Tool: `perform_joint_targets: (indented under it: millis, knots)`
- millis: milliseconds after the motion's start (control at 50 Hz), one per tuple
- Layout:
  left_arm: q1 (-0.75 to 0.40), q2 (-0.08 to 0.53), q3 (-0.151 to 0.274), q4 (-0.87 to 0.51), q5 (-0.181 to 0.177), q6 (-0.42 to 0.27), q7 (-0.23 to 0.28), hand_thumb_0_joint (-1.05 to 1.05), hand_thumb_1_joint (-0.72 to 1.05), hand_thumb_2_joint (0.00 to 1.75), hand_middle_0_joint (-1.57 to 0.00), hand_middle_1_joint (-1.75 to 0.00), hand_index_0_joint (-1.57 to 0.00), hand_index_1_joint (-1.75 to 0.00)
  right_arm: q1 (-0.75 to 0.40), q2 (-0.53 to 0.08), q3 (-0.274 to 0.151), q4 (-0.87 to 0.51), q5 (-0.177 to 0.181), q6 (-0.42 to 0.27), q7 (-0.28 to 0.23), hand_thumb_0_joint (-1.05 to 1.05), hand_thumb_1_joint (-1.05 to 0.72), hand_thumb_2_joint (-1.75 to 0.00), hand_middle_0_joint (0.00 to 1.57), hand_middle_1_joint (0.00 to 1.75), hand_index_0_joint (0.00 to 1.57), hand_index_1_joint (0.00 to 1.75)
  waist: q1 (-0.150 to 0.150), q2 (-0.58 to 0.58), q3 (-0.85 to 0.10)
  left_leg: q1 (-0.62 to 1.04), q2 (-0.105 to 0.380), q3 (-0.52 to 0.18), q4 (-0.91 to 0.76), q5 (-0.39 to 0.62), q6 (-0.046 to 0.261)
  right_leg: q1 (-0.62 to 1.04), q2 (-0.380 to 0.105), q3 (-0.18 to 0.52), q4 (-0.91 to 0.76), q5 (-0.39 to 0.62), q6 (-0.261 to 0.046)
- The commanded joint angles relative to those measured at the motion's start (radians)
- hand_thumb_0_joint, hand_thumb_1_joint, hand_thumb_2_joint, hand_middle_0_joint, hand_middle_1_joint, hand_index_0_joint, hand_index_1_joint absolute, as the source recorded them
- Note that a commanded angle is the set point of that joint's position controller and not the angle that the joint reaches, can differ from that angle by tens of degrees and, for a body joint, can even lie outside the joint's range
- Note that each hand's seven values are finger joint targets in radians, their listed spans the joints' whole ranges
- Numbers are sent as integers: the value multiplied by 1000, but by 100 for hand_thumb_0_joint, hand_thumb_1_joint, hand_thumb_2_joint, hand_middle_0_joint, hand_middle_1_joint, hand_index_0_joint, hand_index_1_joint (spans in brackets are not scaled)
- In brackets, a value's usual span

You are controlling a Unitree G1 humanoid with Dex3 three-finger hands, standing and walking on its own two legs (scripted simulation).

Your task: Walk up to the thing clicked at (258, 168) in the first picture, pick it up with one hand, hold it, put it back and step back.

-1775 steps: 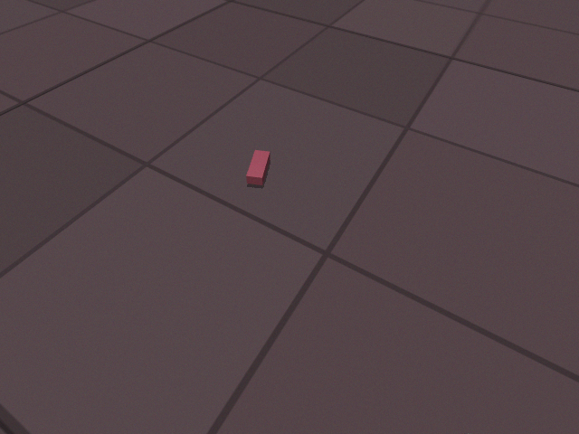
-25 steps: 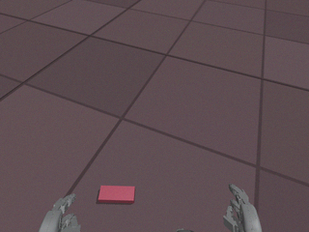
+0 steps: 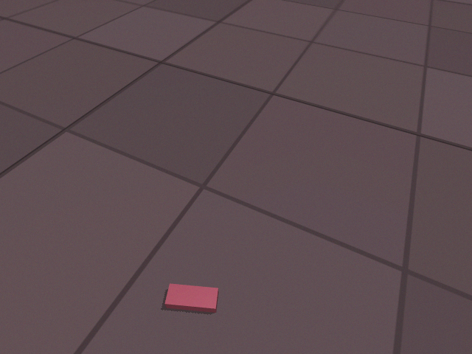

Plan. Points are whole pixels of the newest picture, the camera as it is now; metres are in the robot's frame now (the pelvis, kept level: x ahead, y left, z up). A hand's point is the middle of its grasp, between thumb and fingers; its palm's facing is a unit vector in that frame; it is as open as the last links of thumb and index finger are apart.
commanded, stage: stand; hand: left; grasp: from above
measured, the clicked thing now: (192, 297) +0.45 +0.17 -0.75
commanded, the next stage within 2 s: none
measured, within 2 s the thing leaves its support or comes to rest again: neither
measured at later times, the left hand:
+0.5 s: hand out of the picture +0.05 +0.24 -0.15, palm faces +0.02 -0.94 -0.34, open 7.4 cm
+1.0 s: hand out of the picture +0.07 +0.23 -0.15, palm faces +0.01 -0.94 -0.34, open 7.4 cm
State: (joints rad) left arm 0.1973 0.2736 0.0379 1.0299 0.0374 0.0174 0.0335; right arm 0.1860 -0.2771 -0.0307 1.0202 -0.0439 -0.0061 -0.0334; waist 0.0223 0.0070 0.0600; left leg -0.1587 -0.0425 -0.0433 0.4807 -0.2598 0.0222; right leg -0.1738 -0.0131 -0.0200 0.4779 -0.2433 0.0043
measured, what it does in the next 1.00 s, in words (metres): stands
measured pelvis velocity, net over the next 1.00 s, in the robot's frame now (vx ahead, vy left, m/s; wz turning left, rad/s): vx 0.00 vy -0.01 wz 0.00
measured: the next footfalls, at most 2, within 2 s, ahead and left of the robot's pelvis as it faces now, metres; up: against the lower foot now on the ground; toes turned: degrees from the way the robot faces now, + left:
none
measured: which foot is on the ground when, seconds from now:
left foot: down 0.00-1.00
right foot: down 0.00-1.00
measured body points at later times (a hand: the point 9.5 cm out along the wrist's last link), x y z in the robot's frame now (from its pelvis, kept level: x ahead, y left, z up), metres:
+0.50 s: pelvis -0.01 -0.01 +0.01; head -0.01 -0.01 +0.46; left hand +0.04 +0.29 -0.13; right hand +0.06 -0.29 -0.13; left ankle +0.00 +0.11 -0.74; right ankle +0.01 -0.12 -0.74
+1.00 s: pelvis +0.00 -0.01 +0.01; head +0.00 -0.02 +0.46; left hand +0.07 +0.28 -0.12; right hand +0.07 -0.30 -0.13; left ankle +0.00 +0.11 -0.74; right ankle +0.01 -0.12 -0.74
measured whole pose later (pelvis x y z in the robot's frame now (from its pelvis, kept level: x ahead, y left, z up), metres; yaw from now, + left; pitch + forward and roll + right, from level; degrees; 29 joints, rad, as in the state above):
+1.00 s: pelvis +0.00 -0.01 +0.01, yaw +0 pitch -4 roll +0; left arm 0.10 0.30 0.03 1.18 0.02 -0.01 0.01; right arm 0.12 -0.32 0.00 1.13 -0.02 -0.01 -0.02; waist 0.01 0.02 0.06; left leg -0.07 -0.02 -0.05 0.31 -0.18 0.00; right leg -0.09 0.01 -0.02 0.31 -0.16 -0.01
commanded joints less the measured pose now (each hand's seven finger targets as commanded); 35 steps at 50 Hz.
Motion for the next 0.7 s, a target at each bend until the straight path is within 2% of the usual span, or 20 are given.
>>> perform_joint_targets:
  millis: [0,40,60,120,140,160,180,220,300,380,480,580,660,680]
  knots:
    - [-54,174,37,-18,-4,-29,11,0,90,90,-20,-30,-20,-30,-48,-188,-44,-35,10,-20,-9,0,-90,-90,20,30,20,30,-2,15,-17,-22,114,-120,-183,49,9,44,-75,94,-132,66,-20]
    - [-65,179,37,1,-3,-33,11,0,90,90,-20,-30,-20,-30,-50,-190,-43,-23,13,-20,-8,0,-90,-90,20,30,20,30,-4,2,-37,-1,116,-113,-182,100,10,68,-87,99,-146,100,-21]
    - [-58,176,34,17,-2,-32,12,0,90,90,-20,-30,-20,-30,-50,-184,-41,-14,14,-17,-6,0,-90,-90,20,30,20,30,-3,-5,-10,1,114,-114,-191,70,6,47,-82,97,-156,64,-18]
    - [-63,190,35,38,-2,-35,12,0,90,90,-20,-30,-20,-30,-53,-188,-40,-1,14,-14,-3,0,-90,-90,20,30,20,30,-3,-15,-5,2,111,-111,-199,53,7,54,-86,103,-182,39,-14]
    - [-70,188,34,42,-3,-36,11,0,90,90,-20,-30,-20,-30,-59,-194,-41,3,15,-14,-4,0,-90,-90,20,30,20,30,-7,-7,-20,19,120,-112,-196,80,12,62,-92,104,-182,77,-18]
    - [-72,193,35,49,-3,-35,11,0,90,90,-20,-30,-20,-30,-50,-187,-37,11,14,-12,-3,0,-90,-90,20,30,20,30,-5,-12,-4,-1,114,-113,-207,51,6,60,-88,103,-189,41,-14]
    - [-65,195,34,53,-3,-36,11,0,90,90,-20,-30,-20,-30,-61,-189,-37,10,15,-12,-1,0,-90,-90,20,30,20,30,-2,-17,-9,19,116,-110,-203,62,8,54,-91,106,-195,41,-15]
    - [-80,197,33,56,-4,-38,11,0,90,90,-20,-30,-20,-30,-60,-195,-36,17,15,-13,-2,0,-90,-90,20,30,20,30,-6,-7,-25,19,117,-106,-200,105,8,73,-96,106,-201,74,-16]
    - [-82,201,32,71,-8,-37,9,0,90,90,-20,-30,-20,-30,-65,-205,-32,32,16,-16,-3,0,-90,-90,20,30,20,30,-2,9,-22,5,127,-113,-223,97,7,102,-98,104,-195,108,-16]
    - [-83,208,32,84,-9,-35,5,0,90,90,-20,-30,-20,-30,-68,-205,-26,38,17,-15,0,0,-90,-90,20,30,20,30,-1,4,-8,-10,127,-115,-232,50,6,90,-95,104,-204,54,-15]
    - [-103,220,31,82,-10,-40,5,0,90,90,-20,-30,-20,-30,-75,-215,-25,43,19,-16,1,0,-90,-90,20,30,20,30,-8,-3,-34,23,133,-107,-214,106,10,86,-107,115,-217,79,-22]
    - [-109,225,29,89,-14,-40,0,0,90,90,-20,-30,-20,-30,-79,-220,-18,49,21,-17,3,0,-90,-90,20,30,20,30,-8,-1,-19,3,132,-109,-228,82,8,86,-102,113,-219,66,-18]
    - [-116,227,30,85,-16,-42,-1,0,90,90,-20,-30,-20,-30,-78,-229,-15,51,22,-21,2,0,-90,-90,20,30,20,30,-11,2,-55,30,143,-106,-219,164,11,108,-111,114,-211,151,-24]
    - [-120,226,29,87,-16,-42,-1,0,90,90,-20,-30,-20,-30,-79,-226,-13,54,22,-22,2,0,-90,-90,20,30,20,30,-11,7,-54,26,141,-106,-219,164,8,116,-109,111,-211,146,-22]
